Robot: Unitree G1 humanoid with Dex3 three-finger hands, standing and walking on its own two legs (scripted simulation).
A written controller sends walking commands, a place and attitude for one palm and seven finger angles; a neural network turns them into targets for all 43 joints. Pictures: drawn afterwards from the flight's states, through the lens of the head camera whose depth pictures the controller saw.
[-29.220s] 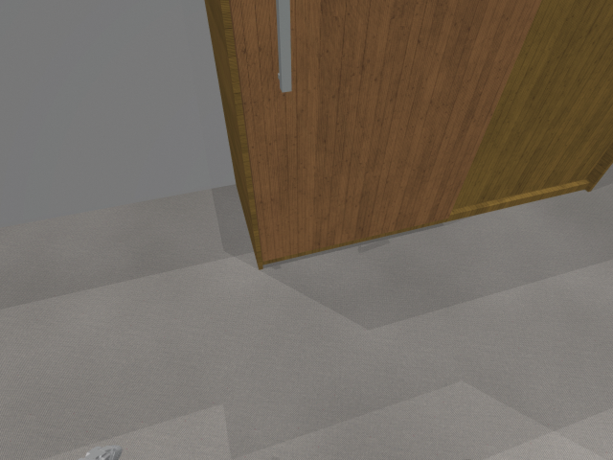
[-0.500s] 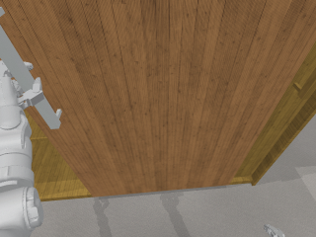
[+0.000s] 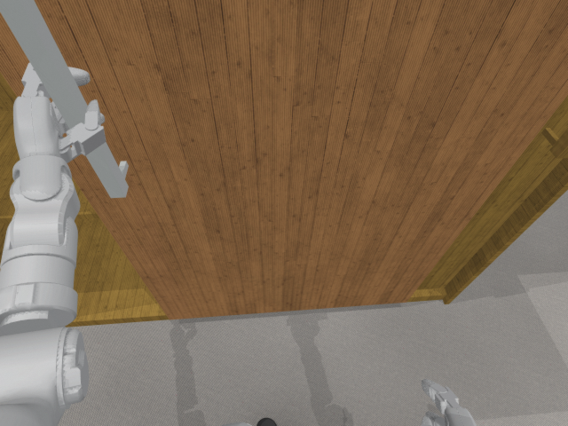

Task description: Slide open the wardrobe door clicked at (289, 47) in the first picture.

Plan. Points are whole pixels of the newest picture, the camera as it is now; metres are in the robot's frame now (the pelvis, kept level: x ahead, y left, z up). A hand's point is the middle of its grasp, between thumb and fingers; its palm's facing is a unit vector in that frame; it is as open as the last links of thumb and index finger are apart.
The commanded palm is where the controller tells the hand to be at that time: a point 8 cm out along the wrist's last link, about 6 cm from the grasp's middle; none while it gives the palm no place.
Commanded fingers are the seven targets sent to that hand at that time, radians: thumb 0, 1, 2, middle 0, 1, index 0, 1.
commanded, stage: stop walking and hold the door there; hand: left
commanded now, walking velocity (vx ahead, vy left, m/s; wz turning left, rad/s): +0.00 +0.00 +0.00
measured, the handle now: (81, 101) +0.47 +0.32 +0.18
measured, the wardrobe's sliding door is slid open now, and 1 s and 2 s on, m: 0.66 0.66 0.66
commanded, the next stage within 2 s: loosen the grip on the handle in 0.72 s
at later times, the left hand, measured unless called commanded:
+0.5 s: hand (95, 129) +0.42 +0.29 +0.18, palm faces +0.46 -0.86 -0.22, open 6.4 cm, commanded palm +0.38 +0.32 +0.16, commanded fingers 0.00 0.90 0.90 -0.45 -1.40 -0.45 -1.40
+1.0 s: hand (89, 122) +0.43 +0.30 +0.18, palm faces +0.44 -0.86 -0.25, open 7.2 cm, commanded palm +0.39 +0.33 +0.18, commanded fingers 0.00 -0.31 0.32 -0.45 -1.40 -0.45 -1.40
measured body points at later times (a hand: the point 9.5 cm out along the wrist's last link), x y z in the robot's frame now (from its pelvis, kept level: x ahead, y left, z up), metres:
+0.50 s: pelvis -0.02 +0.00 -0.01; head +0.03 -0.01 +0.44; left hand +0.39 +0.33 +0.19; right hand +0.08 -0.26 -0.12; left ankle +0.04 +0.11 -0.74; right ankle -0.02 -0.11 -0.74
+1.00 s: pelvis -0.02 -0.01 -0.01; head +0.00 +0.01 +0.44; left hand +0.40 +0.34 +0.19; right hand +0.09 -0.30 -0.09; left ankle +0.04 +0.11 -0.74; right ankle -0.02 -0.11 -0.74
